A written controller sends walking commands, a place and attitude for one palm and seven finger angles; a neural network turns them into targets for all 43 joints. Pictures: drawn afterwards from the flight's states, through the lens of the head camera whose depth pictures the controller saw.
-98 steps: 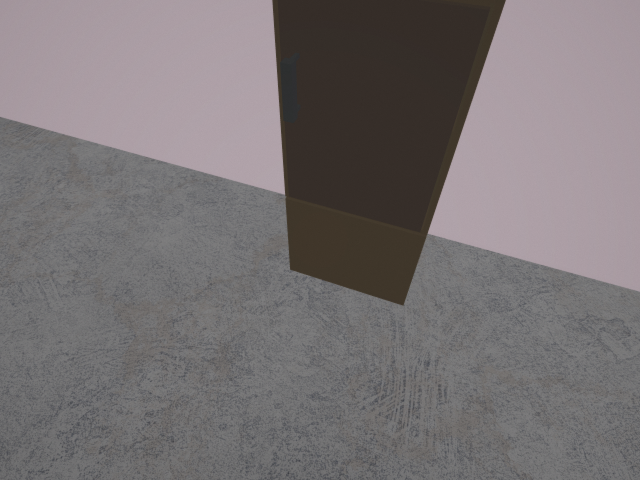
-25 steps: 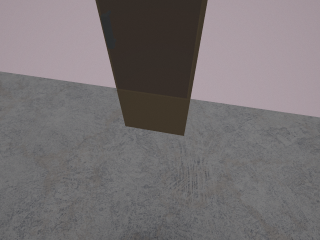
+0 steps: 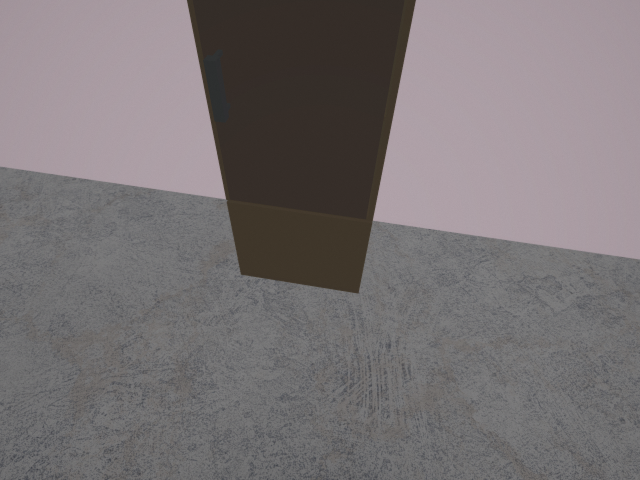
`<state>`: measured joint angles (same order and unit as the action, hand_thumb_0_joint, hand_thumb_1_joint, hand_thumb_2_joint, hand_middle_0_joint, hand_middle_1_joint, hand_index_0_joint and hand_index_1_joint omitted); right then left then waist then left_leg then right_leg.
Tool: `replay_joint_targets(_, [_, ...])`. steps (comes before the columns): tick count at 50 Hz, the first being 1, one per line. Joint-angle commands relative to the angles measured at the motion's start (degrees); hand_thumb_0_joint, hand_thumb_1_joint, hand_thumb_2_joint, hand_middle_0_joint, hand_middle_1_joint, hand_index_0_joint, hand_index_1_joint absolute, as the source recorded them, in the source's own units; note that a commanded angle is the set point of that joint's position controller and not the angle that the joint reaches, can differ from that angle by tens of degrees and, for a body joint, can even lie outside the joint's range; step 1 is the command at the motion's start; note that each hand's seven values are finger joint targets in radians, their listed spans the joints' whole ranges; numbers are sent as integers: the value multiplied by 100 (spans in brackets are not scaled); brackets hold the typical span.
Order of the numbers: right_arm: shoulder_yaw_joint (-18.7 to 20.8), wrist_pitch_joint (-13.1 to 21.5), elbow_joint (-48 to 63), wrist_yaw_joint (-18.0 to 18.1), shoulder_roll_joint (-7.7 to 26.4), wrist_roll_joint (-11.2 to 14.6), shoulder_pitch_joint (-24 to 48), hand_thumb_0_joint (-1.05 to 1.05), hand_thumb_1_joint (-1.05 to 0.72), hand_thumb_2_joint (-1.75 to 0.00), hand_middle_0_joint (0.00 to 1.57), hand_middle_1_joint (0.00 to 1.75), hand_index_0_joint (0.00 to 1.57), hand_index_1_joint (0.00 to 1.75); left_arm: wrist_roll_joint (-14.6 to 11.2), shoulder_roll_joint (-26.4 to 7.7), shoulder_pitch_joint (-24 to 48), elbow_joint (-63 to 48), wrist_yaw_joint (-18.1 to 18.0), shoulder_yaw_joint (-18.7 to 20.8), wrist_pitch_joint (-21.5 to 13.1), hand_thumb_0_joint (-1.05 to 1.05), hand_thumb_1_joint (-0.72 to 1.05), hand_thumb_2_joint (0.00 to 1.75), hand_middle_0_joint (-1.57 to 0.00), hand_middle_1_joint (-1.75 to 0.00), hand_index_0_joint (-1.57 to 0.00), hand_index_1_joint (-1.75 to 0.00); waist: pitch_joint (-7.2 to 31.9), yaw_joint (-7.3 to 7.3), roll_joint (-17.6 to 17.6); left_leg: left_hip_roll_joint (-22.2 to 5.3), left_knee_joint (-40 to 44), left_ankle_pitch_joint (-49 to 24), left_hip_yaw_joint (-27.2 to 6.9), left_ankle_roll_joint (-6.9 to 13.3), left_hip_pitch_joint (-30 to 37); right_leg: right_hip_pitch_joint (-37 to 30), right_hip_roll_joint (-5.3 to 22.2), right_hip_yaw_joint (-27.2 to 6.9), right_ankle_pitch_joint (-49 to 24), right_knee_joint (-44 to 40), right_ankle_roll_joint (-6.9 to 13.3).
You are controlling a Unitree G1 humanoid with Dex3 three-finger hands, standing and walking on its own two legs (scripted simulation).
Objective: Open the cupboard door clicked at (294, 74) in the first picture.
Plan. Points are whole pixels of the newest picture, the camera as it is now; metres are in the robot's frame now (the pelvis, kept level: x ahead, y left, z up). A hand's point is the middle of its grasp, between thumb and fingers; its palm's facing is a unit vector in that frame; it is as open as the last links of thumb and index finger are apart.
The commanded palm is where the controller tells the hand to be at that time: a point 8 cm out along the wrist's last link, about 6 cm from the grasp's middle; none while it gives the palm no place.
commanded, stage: take the last steps up to it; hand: left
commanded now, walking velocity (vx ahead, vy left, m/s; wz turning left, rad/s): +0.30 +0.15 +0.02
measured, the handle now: (220, 85) +0.89 +0.30 +0.04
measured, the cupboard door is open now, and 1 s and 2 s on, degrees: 0 0 0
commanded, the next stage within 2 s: come to a stop and stand still in 0.72 s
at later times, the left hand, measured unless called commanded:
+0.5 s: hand out of the picture +0.09 +0.20 -0.17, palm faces +0.15 -0.98 -0.15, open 7.3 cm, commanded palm none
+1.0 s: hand (172, 343) +0.35 +0.29 -0.17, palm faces +0.02 -0.97 -0.24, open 7.3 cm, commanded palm none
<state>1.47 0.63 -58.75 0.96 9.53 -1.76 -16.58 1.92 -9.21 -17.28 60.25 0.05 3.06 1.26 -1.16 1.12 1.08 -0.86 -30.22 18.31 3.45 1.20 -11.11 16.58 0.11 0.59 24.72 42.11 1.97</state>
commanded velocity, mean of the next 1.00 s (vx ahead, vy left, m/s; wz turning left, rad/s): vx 0.13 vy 0.08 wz -0.05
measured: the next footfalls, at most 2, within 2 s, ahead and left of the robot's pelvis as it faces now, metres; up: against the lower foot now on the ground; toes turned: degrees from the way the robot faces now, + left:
right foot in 0.20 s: +0.13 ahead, -0.10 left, +0.00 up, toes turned -5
left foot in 0.56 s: +0.30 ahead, +0.22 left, +0.00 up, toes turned +4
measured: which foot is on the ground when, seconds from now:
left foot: down 0.00-0.20, up 0.22-0.54, down 0.56-1.00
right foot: up 0.00-0.18, down 0.20-0.56, up 0.58-0.82, down 0.84-1.00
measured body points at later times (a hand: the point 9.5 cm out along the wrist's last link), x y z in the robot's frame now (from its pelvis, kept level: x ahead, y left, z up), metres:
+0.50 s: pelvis +0.14 +0.05 +0.01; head +0.17 +0.05 +0.45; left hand +0.08 +0.26 -0.15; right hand +0.19 -0.19 -0.14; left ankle +0.21 +0.19 -0.71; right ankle +0.09 -0.10 -0.73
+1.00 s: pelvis +0.29 +0.11 +0.00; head +0.32 +0.09 +0.45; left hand +0.35 +0.34 -0.15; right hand +0.30 -0.11 -0.17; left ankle +0.27 +0.23 -0.72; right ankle +0.31 +0.02 -0.73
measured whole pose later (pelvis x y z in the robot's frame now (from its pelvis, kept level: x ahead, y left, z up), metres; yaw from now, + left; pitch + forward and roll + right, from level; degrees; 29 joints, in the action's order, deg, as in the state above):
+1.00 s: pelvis +0.29 +0.11 +0.00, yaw +0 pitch +0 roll +1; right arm 0.6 -1.1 -62.3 1.4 8.9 0.0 -14.1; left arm 1.4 -8.7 -10.9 59.6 -2.1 1.9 -1.7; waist -4.0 -0.6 -1.4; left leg -2.1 -36.6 22.9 4.4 -0.5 -14.5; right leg 15.8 0.6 6.5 15.2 31.3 3.2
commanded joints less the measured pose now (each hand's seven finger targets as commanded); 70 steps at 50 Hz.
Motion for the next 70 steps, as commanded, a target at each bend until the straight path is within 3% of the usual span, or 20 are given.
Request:
replay_joint_targets(1, [123,84,-26,65,842,8,-841,0,-90,-90,20,30,20,30,-7,-380,769,-686,66,50,-263,0,90,90,-20,-30,-20,-30,-806,-288,-897,-1477,2057,382,-1947,1093,494,1836,336,90,50,1253,37])
replay_joint_targets(8, [101,102,-161,42,713,109,-542,0,-90,-90,20,30,20,30,-18,-406,-585,-194,46,135,-292,0,90,90,-20,-30,-20,-30,-399,394,-199,-558,697,495,-572,607,-1279,-1553,193,397,-861,-1323,26])
replay_joint_targets(10, [77,136,117,-16,388,141,-519,0,-90,-90,20,30,20,30,5,-1300,-1641,47,-56,336,-357,0,90,90,-20,-30,-20,-30,-99,739,1549,259,-2133,1566,210,150,-2702,-2486,2531,-2976,1260,-3270,929])
replay_joint_targets(11, [152,95,136,-31,587,48,-386,0,-90,-90,20,30,20,30,-53,-1290,-1415,5,-101,327,-346,0,90,90,-20,-30,-20,-30,-317,524,1101,-58,-3019,1359,-263,97,-2824,-1891,2718,-3371,1818,-3583,1180])
replay_joint_targets(18, [125,-16,82,-238,47,45,-388,0,-90,-90,20,30,20,30,4,-730,-367,-155,-128,220,-507,0,90,90,-20,-30,-20,-30,-440,-122,517,-598,-2061,-282,-96,-142,-1900,-437,1792,-386,-879,-3261,662])
replay_joint_targets(24, [130,125,287,-294,253,74,-113,0,-90,-90,20,30,20,30,-1,-935,-326,7,-72,283,-462,0,90,90,-20,-30,-20,-30,-458,-150,652,-256,-369,-635,475,-106,-749,-366,1562,115,-1131,-2682,455])
replay_joint_targets(26, [201,210,1,-218,642,37,-912,0,-90,-90,20,30,20,30,-9,-716,-337,-4,-63,244,-393,0,90,90,-20,-30,-20,-30,-91,-508,-178,-255,324,-554,397,-73,805,221,1104,451,-1184,-1301,263])
replay_joint_targets(27, [355,238,-152,-126,1230,-39,-1523,0,-90,-90,20,30,20,30,-28,-411,-551,-75,-33,198,-352,0,90,90,-20,-30,-20,-30,327,-665,-1568,-1335,625,-440,-994,285,1744,1167,410,864,-42,273,17])
replay_joint_targets(29, [353,184,-193,-7,1399,-39,-1705,0,-90,-90,20,30,20,30,-13,-215,61,-451,-33,100,-406,0,90,90,-20,-30,-20,-30,274,-786,-1486,-2273,1496,149,-2125,1040,1430,2153,237,327,1022,2510,142])
replay_joint_targets(40, [135,89,91,-27,747,61,181,0,-90,-90,20,30,20,30,11,-150,-693,-80,3,52,-271,0,90,90,-20,-30,-20,-30,-162,312,-315,-1173,985,66,43,571,-832,-739,196,600,-1248,-968,-47])
replay_joint_targets(43, [28,17,208,-57,356,123,46,0,-90,-90,20,30,20,30,-13,-1061,-876,-75,-117,128,-340,0,90,90,-20,-30,-20,-30,-259,257,1203,-102,-1246,1471,426,-135,-1476,-927,2249,-2175,-1520,-3016,915])
replay_joint_targets(45, [24,-52,27,24,448,137,45,0,-90,-90,20,30,20,30,-30,-896,-51,-135,-190,39,-431,0,90,90,-20,-30,-20,-30,-253,-43,1517,-341,-1530,1229,-196,-149,-1057,-546,1962,-1688,-3862,-2660,1070])
replay_joint_targets(49, [-16,-144,-336,99,226,196,-434,0,-90,-90,20,30,20,30,-104,-823,293,-121,-295,77,-248,0,90,90,-20,-30,-20,-30,643,-244,505,-331,240,-405,-133,-239,-396,-1562,1431,-391,-6074,-1295,667])
replay_joint_targets(51, [57,-117,-274,163,517,115,-343,0,-90,-90,20,30,20,30,-155,-713,224,-190,-282,94,-141,0,90,90,-20,-30,-20,-30,687,-123,-331,-832,377,-3875,-290,-36,414,-919,860,-13,-4814,-944,142])
replay_joint_targets(55, [205,-187,-94,266,905,68,-284,0,-90,-90,20,30,20,30,-99,-618,553,-474,-234,142,72,0,90,90,-20,-30,-20,-30,-9,-215,-1315,-1850,745,-6336,-1107,687,609,267,64,242,-300,209,-79])
replay_joint_targets(62, [340,-203,167,244,1122,21,305,0,-90,-90,20,30,20,30,-79,-528,303,-576,-139,165,53,0,90,90,-20,-30,-20,-30,435,-50,-964,-1526,312,-4631,-717,561,815,-127,-31,87,-814,-900,-57])
replay_joint_targets(65, [331,-221,314,132,664,149,130,0,-90,-90,20,30,20,30,12,-1133,92,-486,-190,217,-87,0,90,90,-20,-30,-20,-30,588,-122,670,-285,-828,-839,127,-169,-563,-1340,1336,-1118,-4877,-1802,391])
replay_joint_targets(66, [335,21,788,123,672,238,636,0,-90,-90,20,30,20,30,-20,-1312,-204,-643,-414,142,-189,0,90,90,-20,-30,-20,-30,978,111,1073,98,-1408,987,360,-415,-1249,-2256,1398,-1423,-8816,-1422,152])
replay_joint_targets(68, [210,-12,1013,54,400,230,677,0,-90,-90,20,30,20,30,-19,-1239,-526,-749,-488,159,-297,0,90,90,-20,-30,-20,-30,1655,184,1672,9,-1952,981,-237,-153,-1992,-3163,1658,-1264,-8805,-803,554])
replay_joint_targets(70, [180,-38,1136,14,371,202,892,0,-90,-90,20,30,20,30,10,-1126,-252,-1015,-474,91,-259,0,90,90,-20,-30,-20,-30,1044,125,826,210,-1730,766,-143,-129,-1863,-2386,1480,-1118,-7547,-1022,732])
